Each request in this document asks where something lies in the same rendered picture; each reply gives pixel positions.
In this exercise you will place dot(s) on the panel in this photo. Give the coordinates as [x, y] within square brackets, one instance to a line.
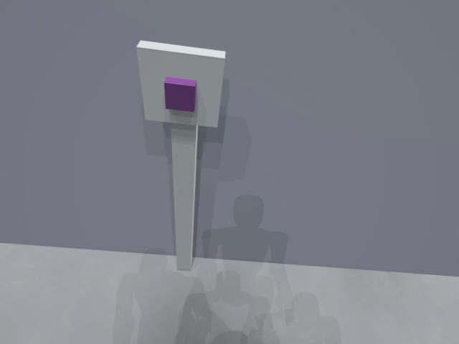
[157, 61]

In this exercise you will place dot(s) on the button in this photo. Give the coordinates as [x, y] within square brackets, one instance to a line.
[180, 94]

